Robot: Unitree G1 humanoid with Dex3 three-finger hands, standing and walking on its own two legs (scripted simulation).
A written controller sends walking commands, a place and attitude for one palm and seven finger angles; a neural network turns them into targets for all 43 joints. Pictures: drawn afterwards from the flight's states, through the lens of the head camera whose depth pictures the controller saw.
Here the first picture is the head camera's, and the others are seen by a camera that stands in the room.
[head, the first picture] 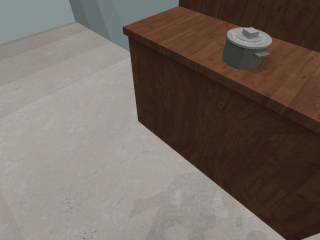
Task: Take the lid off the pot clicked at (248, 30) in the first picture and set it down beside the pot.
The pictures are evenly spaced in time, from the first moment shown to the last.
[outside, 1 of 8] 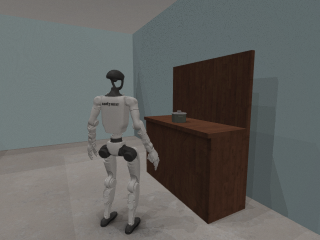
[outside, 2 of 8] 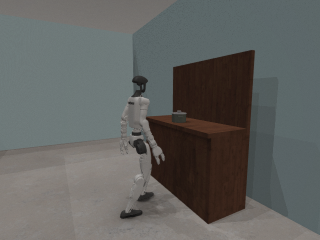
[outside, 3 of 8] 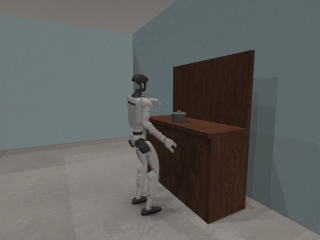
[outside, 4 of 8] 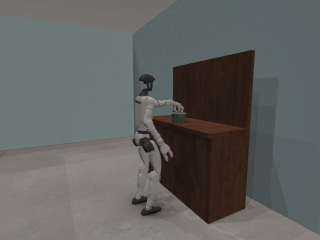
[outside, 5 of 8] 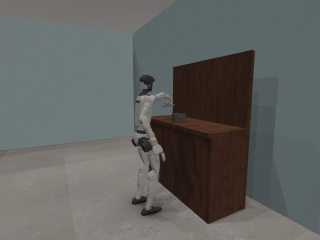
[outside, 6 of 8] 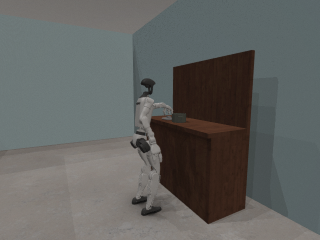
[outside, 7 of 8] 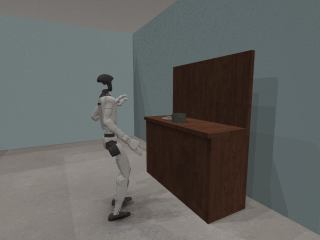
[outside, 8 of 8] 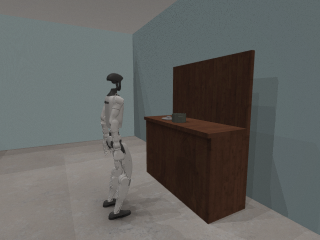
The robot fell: no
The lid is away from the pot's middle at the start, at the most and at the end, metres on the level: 0.00 0.24 0.22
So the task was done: yes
